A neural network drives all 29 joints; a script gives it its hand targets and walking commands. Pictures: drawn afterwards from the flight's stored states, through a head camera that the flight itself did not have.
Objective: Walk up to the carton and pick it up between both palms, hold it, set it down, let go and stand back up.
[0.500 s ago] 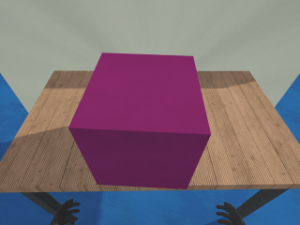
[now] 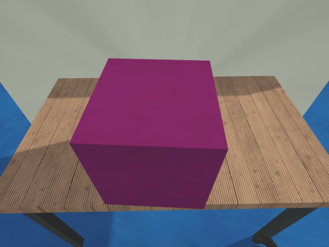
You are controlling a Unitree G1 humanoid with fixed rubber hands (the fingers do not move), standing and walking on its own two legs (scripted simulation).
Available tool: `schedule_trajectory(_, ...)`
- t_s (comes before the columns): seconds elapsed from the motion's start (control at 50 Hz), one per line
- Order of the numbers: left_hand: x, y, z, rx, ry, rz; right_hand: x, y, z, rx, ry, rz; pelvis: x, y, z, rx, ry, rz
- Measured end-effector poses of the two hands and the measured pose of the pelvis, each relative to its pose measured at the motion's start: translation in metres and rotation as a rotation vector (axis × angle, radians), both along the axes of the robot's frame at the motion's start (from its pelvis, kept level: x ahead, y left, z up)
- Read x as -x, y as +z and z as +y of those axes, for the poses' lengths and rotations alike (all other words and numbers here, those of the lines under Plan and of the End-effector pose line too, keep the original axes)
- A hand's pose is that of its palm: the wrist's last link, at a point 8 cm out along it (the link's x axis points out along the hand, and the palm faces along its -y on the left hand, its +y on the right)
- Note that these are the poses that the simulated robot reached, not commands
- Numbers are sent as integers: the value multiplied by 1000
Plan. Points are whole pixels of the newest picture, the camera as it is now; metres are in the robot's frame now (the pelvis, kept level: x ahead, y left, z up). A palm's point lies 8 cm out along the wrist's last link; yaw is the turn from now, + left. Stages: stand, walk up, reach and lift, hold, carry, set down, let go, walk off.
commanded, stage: stand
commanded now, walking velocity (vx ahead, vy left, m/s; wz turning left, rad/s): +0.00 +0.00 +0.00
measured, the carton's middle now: (156, 134) +0.41 +0.03 +0.05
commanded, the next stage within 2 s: none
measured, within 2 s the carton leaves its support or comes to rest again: neither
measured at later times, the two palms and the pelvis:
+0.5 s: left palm out of the picture +0.06 +0.28 -0.12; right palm out of the picture +0.07 -0.26 -0.11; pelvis -0.01 +0.00 +0.00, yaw +0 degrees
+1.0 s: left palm out of the picture +0.04 +0.28 -0.12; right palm out of the picture +0.05 -0.25 -0.12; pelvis -0.03 +0.01 +0.00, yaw +0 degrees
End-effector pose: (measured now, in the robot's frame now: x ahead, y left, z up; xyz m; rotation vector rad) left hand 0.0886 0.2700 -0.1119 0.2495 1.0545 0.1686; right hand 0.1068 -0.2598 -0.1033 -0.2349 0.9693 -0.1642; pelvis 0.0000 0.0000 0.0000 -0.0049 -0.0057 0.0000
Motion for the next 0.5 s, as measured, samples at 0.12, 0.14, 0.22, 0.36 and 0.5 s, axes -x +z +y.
schedule_trajectory(0.12,5,-2,1,-1,5,14,6,-2,1,0,-2,13,3,0,0,0,0,-4)
schedule_trajectory(0.14,5,-2,1,-1,5,13,7,-2,1,0,-3,15,3,0,0,1,0,-4)
schedule_trajectory(0.22,6,-2,3,-1,6,12,12,-4,2,-1,-7,26,6,0,2,2,0,-8)
schedule_trajectory(0.36,16,-4,5,0,14,33,24,-7,3,-4,-15,53,10,0,3,4,0,-14)
schedule_trajectory(0.5,27,-6,7,-2,23,56,34,-10,4,-10,-26,73,14,1,4,5,0,-20)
